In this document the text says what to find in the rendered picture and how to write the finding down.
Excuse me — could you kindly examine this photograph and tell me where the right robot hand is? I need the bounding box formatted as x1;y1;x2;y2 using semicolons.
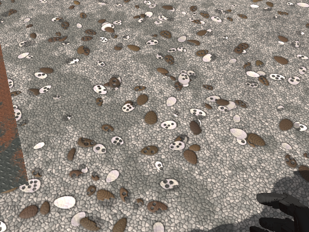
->
249;192;309;232

